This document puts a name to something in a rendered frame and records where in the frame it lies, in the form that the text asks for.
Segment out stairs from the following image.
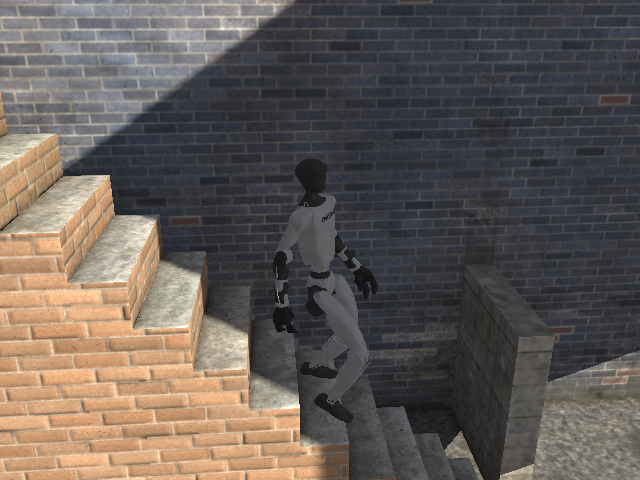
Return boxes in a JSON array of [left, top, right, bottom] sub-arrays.
[[0, 93, 479, 480]]

